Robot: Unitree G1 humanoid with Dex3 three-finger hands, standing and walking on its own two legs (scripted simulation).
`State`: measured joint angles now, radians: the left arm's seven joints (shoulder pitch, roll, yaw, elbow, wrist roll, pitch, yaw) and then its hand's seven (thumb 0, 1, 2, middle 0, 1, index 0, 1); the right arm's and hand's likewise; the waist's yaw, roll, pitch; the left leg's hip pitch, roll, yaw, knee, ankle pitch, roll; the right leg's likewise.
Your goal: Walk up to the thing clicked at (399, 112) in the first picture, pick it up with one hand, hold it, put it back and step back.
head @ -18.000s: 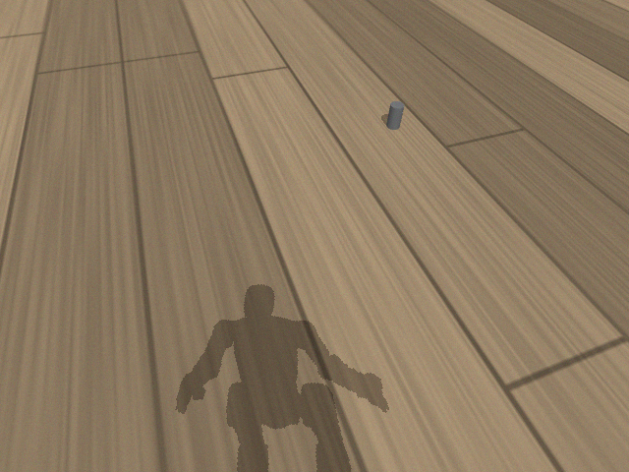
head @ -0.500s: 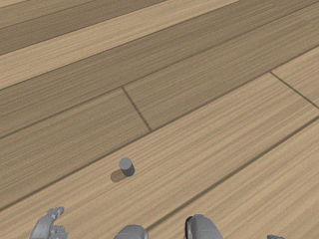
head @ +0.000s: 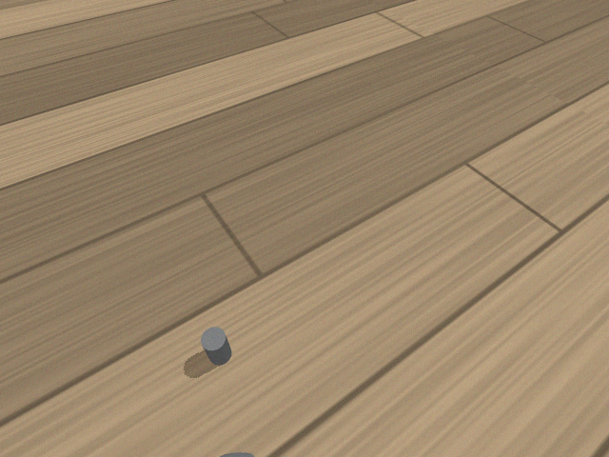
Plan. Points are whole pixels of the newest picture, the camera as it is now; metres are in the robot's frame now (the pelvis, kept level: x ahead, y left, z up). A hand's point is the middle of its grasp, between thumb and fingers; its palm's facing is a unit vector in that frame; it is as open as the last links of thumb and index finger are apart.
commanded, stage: walk up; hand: left
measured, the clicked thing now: (216, 346) +0.52 +0.27 -0.70
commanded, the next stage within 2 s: none
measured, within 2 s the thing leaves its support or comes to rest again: neither
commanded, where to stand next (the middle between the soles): +0.10 -0.03 m, yaw +2 degrees
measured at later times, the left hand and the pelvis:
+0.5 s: hand out of the picture +0.07 +0.28 -0.17, palm faces -0.05 -0.94 -0.33, open 7.3 cm; pelvis -0.02 +0.01 -0.01, yaw -2 degrees
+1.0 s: hand out of the picture +0.02 +0.28 -0.14, palm faces -0.04 -0.92 -0.39, open 7.4 cm; pelvis -0.03 +0.01 +0.00, yaw +0 degrees
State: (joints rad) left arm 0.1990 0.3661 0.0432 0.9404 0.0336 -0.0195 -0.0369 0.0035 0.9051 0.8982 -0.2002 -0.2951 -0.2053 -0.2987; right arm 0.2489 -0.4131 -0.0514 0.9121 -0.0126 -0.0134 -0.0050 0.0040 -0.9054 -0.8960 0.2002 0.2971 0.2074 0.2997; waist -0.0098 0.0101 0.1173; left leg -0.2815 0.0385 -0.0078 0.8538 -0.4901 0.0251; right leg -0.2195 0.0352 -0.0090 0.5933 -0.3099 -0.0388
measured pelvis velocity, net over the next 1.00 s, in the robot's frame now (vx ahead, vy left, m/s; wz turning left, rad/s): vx -0.03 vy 0.01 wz -0.01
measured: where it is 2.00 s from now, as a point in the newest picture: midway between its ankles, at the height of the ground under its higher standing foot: outside the picture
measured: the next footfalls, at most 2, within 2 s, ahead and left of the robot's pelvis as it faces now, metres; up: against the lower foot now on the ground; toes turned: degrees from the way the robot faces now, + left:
left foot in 0.28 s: +0.14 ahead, +0.12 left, +0.00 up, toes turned +1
right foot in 0.60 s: -0.05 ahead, -0.12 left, +0.00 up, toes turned -3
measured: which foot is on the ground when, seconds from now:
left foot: up 0.00-0.26, down 0.28-0.64, up 0.66-0.88, down 0.90-1.00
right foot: down 0.00-0.32, up 0.34-0.58, down 0.60-0.94, up 0.96-1.00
